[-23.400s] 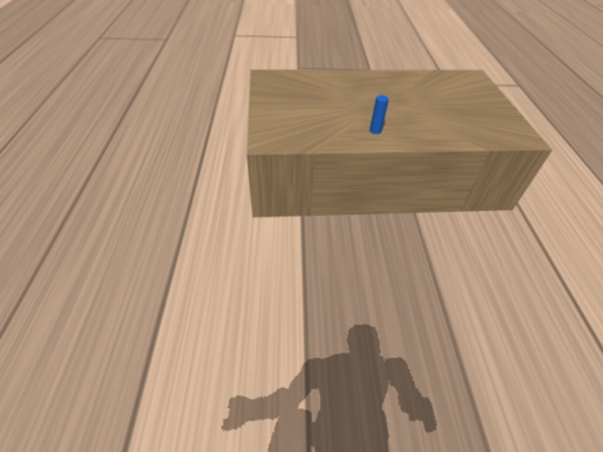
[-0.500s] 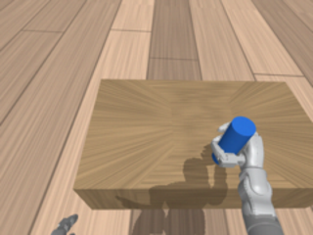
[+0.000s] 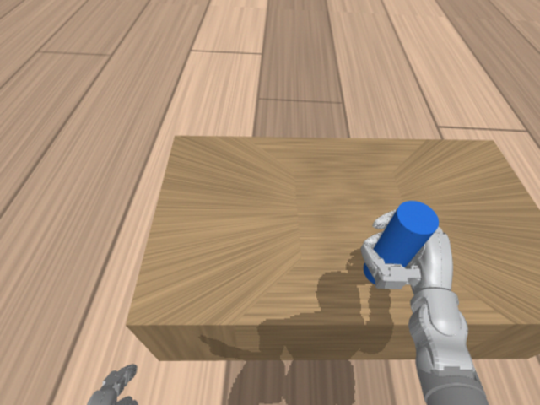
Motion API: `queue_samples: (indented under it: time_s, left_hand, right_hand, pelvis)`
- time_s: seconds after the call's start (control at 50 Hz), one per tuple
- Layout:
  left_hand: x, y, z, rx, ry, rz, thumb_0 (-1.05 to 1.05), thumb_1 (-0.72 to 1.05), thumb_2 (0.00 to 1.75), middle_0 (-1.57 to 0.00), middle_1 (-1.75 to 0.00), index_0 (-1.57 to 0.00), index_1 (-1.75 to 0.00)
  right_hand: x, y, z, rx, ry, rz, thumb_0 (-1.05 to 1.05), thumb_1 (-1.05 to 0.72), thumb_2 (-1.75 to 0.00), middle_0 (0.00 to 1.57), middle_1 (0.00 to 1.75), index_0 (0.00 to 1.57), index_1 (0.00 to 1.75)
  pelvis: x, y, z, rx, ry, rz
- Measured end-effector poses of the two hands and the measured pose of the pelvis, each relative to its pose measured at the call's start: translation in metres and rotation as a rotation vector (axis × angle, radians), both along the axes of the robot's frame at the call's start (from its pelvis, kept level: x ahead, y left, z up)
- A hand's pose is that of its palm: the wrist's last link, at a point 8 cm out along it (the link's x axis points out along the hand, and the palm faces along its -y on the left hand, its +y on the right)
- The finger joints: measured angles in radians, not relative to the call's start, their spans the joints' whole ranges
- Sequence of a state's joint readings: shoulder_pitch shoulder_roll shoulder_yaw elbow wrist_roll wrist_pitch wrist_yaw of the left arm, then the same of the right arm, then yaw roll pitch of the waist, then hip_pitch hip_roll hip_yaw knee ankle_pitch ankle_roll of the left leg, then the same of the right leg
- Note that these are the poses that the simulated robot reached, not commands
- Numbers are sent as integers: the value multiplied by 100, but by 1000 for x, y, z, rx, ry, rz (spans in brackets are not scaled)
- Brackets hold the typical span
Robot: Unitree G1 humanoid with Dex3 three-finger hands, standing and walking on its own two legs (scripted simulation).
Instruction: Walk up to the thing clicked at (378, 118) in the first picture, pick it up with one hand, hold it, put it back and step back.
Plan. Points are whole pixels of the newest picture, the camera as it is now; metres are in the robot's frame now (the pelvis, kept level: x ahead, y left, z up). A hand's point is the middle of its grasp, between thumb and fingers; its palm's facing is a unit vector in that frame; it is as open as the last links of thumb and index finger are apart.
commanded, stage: hold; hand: right
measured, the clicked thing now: (395, 247) +0.33 -0.18 +0.07
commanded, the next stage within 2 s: crouch in 0.34 s
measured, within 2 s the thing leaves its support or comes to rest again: neither
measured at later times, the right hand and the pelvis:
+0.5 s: hand (387, 249) +0.33 -0.17 +0.06, palm faces +0.14 +0.99 +0.00, open 7.1 cm; pelvis +0.00 +0.00 +0.00, yaw +0 degrees
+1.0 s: hand (367, 245) +0.42 -0.19 -0.07, palm faces +0.14 +0.99 +0.00, open 7.1 cm; pelvis -0.02 +0.00 -0.09, yaw +1 degrees
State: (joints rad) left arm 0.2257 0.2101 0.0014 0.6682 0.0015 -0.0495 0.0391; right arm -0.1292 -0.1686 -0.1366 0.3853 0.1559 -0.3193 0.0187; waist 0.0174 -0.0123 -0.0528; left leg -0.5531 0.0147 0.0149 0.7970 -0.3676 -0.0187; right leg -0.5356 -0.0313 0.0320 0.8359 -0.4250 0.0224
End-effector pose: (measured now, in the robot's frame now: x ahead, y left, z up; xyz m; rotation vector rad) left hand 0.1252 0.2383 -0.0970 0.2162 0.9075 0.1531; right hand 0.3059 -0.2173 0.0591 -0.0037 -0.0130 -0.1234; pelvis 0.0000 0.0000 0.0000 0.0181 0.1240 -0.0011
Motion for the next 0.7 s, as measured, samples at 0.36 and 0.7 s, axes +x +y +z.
queue_samples:
  time_s: [0.36, 0.7]
  left_hand:
    - [-2, 2, -1, 2, 9, 1, 1, 90, 89, -20, -30, -20, -30]
    - [-5, 4, -8, 21, 17, -15, 1, 89, 91, -20, -31, -20, -30]
  right_hand:
    - [1, 1, -3, 9, 4, -4, 0, 11, -121, 88, 118, 90, 118]
    - [11, -3, -31, 29, 43, -17, 0, 11, -121, 88, 118, 90, 118]
  pelvis:
    - [1, 0, 0, -1, 2, 2]
    - [-8, 1, -9, -1, 46, -1]
